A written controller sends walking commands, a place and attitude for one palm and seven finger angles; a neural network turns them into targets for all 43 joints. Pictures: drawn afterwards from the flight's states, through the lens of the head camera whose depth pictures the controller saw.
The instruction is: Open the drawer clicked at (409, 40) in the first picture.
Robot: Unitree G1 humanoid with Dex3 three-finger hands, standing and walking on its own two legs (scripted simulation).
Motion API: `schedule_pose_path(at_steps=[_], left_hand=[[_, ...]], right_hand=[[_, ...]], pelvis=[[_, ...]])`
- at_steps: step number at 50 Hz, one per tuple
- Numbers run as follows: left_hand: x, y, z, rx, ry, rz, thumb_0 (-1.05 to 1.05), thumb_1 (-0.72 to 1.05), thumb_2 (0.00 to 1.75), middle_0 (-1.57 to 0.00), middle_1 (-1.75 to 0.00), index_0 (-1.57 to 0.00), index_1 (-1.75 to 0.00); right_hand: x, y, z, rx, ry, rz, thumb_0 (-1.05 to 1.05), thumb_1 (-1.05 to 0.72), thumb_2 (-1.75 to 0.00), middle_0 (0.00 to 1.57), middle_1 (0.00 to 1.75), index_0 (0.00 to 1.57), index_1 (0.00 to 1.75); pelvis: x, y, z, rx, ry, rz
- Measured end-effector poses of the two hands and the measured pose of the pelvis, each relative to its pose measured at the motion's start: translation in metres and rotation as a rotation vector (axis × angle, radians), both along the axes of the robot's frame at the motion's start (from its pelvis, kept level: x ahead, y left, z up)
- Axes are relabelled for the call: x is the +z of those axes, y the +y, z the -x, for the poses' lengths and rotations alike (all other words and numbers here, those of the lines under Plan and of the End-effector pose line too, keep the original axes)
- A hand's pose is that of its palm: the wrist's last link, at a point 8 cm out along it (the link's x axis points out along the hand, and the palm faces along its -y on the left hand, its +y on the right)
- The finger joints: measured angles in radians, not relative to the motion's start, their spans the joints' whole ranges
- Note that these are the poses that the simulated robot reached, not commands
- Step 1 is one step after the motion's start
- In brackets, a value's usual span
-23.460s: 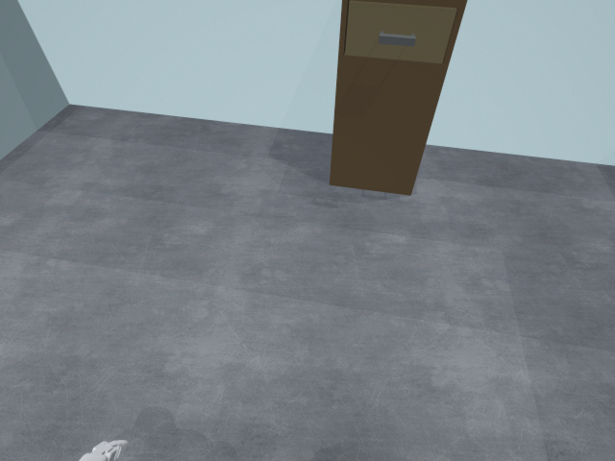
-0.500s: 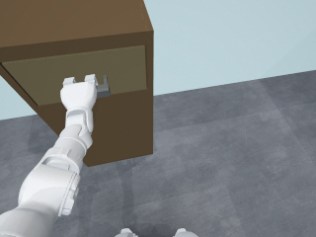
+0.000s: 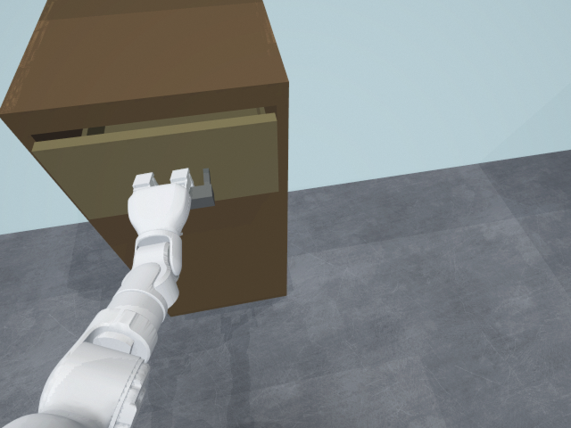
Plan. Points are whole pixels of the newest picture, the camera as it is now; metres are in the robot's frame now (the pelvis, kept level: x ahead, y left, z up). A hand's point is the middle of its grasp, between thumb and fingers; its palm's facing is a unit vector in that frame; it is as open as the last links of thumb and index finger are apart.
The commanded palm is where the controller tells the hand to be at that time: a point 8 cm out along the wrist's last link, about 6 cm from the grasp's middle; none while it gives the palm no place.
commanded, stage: pull the drawer open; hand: left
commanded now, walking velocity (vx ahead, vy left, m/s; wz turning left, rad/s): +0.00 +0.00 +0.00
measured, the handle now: (174, 189) +0.49 +0.17 +0.01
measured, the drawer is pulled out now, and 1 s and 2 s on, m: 0.03 0.16 0.30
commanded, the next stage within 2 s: open the thumb to release the handle in 1.94 s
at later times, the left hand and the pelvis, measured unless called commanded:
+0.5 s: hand (172, 232) +0.42 +0.17 -0.01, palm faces -0.03 -0.04 -1.00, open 6.1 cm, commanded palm +0.37 +0.17 +0.04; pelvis -0.01 -0.01 +0.00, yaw +1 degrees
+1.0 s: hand (174, 303) +0.30 +0.15 -0.01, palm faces +0.01 -0.10 -1.00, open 6.2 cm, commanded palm +0.26 +0.16 +0.04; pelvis +0.00 -0.01 +0.01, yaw +1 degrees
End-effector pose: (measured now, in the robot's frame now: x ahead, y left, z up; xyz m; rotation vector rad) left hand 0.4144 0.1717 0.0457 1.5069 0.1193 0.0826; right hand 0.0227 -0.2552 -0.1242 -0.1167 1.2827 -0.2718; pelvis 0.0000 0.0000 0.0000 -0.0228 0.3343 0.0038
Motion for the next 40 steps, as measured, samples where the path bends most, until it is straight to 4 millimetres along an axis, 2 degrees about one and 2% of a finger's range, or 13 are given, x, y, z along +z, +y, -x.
schedule_pose_path(at_steps=[3,7,12,17,23,30,35,40], left_hand=[[-0.001,-0.001,0.009,-0.001,-0.009,-0.001,0.00,0.66,0.78,-0.29,-1.35,-0.36,-1.29],[-0.001,-0.002,0.010,0.000,-0.014,-0.017,0.00,0.65,0.80,-0.31,-1.35,-0.37,-1.30],[-0.001,-0.002,0.010,0.008,-0.012,-0.031,-0.01,0.64,0.81,-0.33,-1.34,-0.37,-1.32],[0.000,-0.003,0.009,0.016,-0.003,-0.035,-0.01,0.64,0.81,-0.33,-1.34,-0.37,-1.33],[0.000,-0.003,0.010,0.018,0.007,-0.027,0.00,0.65,0.79,-0.32,-1.34,-0.37,-1.32],[0.000,-0.005,0.029,0.011,0.000,0.002,0.01,0.67,0.76,-0.29,-1.35,-0.36,-1.30],[-0.001,-0.007,0.054,0.007,-0.018,0.019,0.01,0.67,0.77,-0.27,-1.35,-0.36,-1.29],[-0.002,-0.011,0.081,0.006,-0.031,0.028,0.01,0.67,0.78,-0.26,-1.35,-0.36,-1.29]], right_hand=[[0.000,0.000,-0.015,0.022,-0.028,-0.001,0.00,-0.91,-0.90,0.20,0.30,0.20,0.30],[0.000,-0.002,-0.031,0.056,-0.062,0.010,0.00,-0.91,-0.90,0.20,0.30,0.20,0.30],[0.000,-0.004,-0.041,0.072,-0.092,0.018,0.00,-0.91,-0.90,0.20,0.30,0.20,0.30],[-0.002,-0.006,-0.036,0.068,-0.083,0.019,0.00,-0.91,-0.90,0.20,0.30,0.20,0.30],[-0.003,-0.008,-0.017,0.042,-0.045,0.015,0.00,-0.91,-0.90,0.20,0.30,0.20,0.30],[0.000,-0.007,-0.006,0.009,-0.023,-0.006,0.00,-0.91,-0.90,0.20,0.30,0.20,0.30],[0.005,-0.007,-0.024,0.018,-0.062,-0.018,0.01,-0.91,-0.90,0.20,0.30,0.20,0.30],[0.013,-0.005,-0.062,0.057,-0.155,-0.025,0.01,-0.91,-0.90,0.20,0.30,0.20,0.30]], pelvis=[[0.001,-0.001,0.000,0.007,-0.014,-0.001],[-0.001,-0.003,0.005,0.025,-0.019,-0.003],[-0.002,-0.006,0.010,0.030,-0.014,-0.004],[-0.003,-0.008,0.013,0.029,-0.013,-0.006],[-0.002,-0.010,0.013,0.020,-0.015,-0.008],[0.004,-0.009,0.006,0.001,-0.037,-0.011],[0.008,-0.008,0.001,-0.002,-0.062,-0.014],[0.010,-0.008,-0.002,0.003,-0.092,-0.016]])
